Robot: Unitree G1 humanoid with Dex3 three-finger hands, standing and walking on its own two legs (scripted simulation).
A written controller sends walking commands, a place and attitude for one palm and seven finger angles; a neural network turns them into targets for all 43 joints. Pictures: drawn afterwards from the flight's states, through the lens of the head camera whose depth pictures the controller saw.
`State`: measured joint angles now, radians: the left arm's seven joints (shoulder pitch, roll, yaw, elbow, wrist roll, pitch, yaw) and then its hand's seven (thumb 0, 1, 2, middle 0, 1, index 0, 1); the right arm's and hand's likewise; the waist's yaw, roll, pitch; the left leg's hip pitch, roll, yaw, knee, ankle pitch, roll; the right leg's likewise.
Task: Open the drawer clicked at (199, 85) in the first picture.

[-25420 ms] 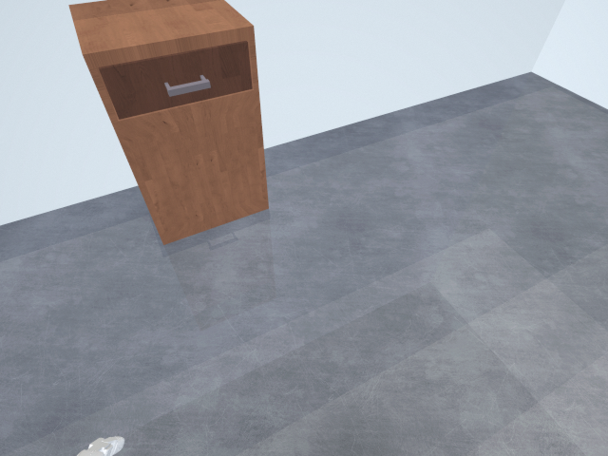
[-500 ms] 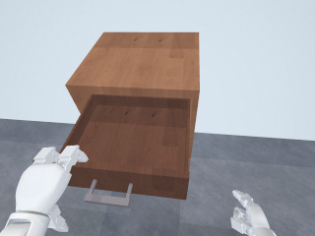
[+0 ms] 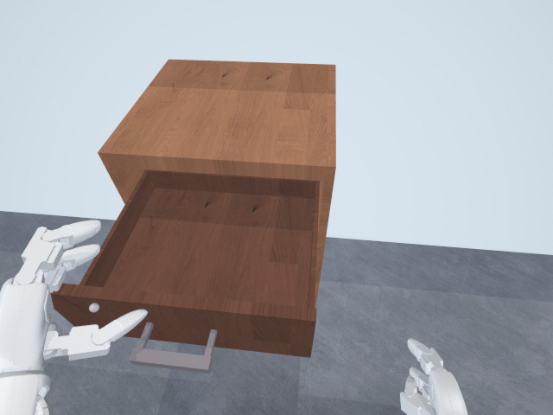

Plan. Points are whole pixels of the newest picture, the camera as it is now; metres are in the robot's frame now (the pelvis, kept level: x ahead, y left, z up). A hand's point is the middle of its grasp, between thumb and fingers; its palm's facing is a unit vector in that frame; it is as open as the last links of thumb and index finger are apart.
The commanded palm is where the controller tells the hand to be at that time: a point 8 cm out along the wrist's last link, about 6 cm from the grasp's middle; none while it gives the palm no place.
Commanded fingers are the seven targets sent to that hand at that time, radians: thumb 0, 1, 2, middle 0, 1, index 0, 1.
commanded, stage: draw the hand back to the body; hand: left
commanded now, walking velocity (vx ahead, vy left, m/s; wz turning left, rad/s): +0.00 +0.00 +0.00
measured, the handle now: (175, 346) +0.23 +0.20 -0.09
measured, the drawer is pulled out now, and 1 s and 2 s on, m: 0.30 0.30 0.30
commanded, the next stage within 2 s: step back with the hand held close in 0.52 s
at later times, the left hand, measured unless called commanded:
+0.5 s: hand (81, 318) +0.17 +0.22 +0.15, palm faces +0.38 -0.83 -0.41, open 7.7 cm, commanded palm +0.12 +0.27 +0.17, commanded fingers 0.00 0.90 0.90 -0.20 -0.30 -0.20 -0.30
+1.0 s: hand (65, 331) +0.16 +0.24 +0.15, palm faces +0.24 -0.81 -0.53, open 7.4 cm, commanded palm +0.09 +0.29 +0.17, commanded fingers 0.00 0.90 0.90 -0.20 -0.30 -0.20 -0.30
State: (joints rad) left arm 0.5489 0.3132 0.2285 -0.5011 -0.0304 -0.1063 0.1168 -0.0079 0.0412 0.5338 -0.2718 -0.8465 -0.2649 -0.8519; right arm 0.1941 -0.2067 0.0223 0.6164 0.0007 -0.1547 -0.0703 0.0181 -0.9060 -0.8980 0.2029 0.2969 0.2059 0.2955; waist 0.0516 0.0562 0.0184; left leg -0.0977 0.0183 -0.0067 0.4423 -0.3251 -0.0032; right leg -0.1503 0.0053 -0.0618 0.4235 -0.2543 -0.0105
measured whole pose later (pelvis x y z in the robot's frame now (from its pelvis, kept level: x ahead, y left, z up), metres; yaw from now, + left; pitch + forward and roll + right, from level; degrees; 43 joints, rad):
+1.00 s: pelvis -0.04 +0.01 +0.00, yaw +0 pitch +3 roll +0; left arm 0.67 0.41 0.36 -0.61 -0.03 -0.19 0.12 0.01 0.89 0.90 -0.22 -0.30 -0.21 -0.30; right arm 0.16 -0.22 -0.02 0.56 0.02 -0.05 -0.08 0.02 -0.91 -0.90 0.20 0.30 0.20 0.30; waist -0.02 0.00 0.05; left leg -0.25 -0.01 0.01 0.48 -0.28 0.02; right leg -0.32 -0.03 -0.04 0.48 -0.21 0.01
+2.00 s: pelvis -0.18 -0.02 -0.01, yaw +2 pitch +4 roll +2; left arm 0.64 0.45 0.39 -0.66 -0.04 -0.23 0.14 0.01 0.89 0.90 -0.22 -0.30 -0.21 -0.30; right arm 0.10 -0.20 -0.05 0.58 0.02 -0.10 -0.07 0.02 -0.91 -0.90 0.20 0.30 0.20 0.30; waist -0.02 -0.08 0.07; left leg -0.28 0.01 0.03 0.48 -0.28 -0.03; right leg -0.47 -0.02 -0.04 0.65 -0.27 -0.01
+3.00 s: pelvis -0.34 -0.08 -0.01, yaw +3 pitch -2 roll +1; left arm 0.66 0.39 0.32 -0.62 0.00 -0.19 0.16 0.01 0.89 0.90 -0.21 -0.30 -0.21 -0.30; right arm 0.27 -0.18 0.02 0.59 -0.01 -0.13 -0.06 0.02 -0.91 -0.90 0.20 0.30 0.21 0.30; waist -0.04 -0.05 0.00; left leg -0.19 -0.02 0.07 0.48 -0.25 0.03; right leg -0.42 0.03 -0.05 0.71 -0.34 -0.01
